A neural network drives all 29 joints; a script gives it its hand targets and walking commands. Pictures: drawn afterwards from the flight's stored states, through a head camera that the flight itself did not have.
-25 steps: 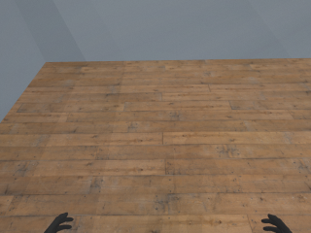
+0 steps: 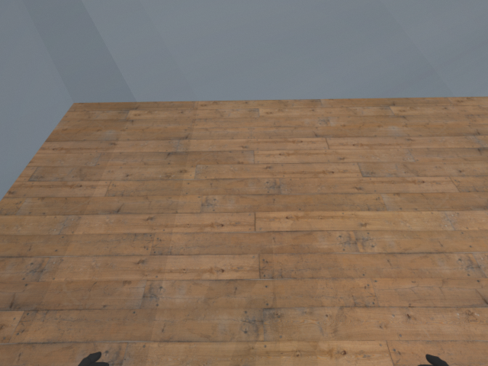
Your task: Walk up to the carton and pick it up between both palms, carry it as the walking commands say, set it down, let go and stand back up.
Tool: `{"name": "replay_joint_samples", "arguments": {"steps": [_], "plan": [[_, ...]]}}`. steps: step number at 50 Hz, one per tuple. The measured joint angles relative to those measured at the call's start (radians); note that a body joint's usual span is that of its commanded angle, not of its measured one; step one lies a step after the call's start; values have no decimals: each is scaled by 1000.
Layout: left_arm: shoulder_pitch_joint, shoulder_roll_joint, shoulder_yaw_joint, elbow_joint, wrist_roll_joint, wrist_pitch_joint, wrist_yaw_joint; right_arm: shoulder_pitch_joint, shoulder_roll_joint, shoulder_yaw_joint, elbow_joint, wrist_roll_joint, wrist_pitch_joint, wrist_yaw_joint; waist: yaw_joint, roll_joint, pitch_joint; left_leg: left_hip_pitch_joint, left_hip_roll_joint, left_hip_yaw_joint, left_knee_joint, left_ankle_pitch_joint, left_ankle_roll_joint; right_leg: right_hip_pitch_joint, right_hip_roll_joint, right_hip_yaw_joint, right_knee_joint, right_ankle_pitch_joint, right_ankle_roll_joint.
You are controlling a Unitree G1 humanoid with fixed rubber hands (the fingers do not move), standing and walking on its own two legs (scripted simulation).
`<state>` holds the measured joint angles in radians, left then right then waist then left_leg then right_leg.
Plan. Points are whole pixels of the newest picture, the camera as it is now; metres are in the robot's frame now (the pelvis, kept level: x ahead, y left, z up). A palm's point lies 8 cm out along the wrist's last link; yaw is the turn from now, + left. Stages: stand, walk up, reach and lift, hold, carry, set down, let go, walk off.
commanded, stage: stand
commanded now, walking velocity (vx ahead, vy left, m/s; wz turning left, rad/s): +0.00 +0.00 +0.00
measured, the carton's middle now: out of the picture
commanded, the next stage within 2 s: walk up in 0.38 s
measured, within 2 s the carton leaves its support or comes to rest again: neither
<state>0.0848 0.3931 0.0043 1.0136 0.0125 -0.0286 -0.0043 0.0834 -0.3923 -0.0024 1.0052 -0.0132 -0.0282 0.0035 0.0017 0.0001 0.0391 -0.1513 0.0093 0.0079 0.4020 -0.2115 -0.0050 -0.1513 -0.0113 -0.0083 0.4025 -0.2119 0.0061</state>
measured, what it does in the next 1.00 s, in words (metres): lifts its left foot, turning right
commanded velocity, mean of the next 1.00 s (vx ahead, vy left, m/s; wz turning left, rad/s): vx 0.01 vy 0.00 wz -0.22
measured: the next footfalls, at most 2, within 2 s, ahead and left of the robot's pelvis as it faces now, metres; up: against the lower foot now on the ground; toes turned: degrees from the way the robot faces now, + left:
left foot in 1.32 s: +0.07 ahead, +0.06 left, +0.00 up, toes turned -23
right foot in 1.72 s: -0.07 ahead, -0.16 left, +0.00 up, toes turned -44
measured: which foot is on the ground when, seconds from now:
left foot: down 0.00-0.84, up 0.86-1.00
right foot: down 0.00-1.00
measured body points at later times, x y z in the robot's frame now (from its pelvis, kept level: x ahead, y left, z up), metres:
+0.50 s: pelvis +0.00 +0.00 +0.00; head +0.01 +0.00 +0.45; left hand +0.11 +0.32 -0.11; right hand +0.11 -0.32 -0.11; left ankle +0.01 +0.12 -0.74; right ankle +0.01 -0.12 -0.74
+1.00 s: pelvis -0.02 -0.06 -0.01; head +0.03 -0.10 +0.44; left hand +0.14 +0.19 -0.12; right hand +0.02 -0.34 -0.16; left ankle +0.00 +0.11 -0.67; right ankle +0.00 -0.14 -0.74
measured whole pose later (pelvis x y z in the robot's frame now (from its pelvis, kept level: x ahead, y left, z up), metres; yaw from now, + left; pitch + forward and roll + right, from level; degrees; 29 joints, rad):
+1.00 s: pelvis -0.02 -0.06 -0.01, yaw -15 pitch +0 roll +2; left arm 0.19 0.25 0.05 0.82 0.02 0.05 -0.01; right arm 0.13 -0.28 -0.04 0.88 -0.04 0.06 -0.02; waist 0.02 0.03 0.12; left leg -0.45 0.07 0.01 1.05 -0.46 -0.06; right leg -0.31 0.02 -0.01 0.53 -0.23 -0.06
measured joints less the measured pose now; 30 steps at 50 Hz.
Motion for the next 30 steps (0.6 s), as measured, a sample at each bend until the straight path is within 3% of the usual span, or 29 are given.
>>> {"name": "replay_joint_samples", "arguments": {"steps": [28,30], "plan": [[-4,2,1,47,0,8,3,-1,-4,-1,46,1,7,-4,0,0,1,27,1,-2,-52,24,-2,27,-1,0,-52,23,1],[9,5,15,15,-8,34,-7,-4,5,-19,18,-6,27,-13,6,1,-9,-20,20,28,6,4,-8,-26,9,17,7,13,-1]]}}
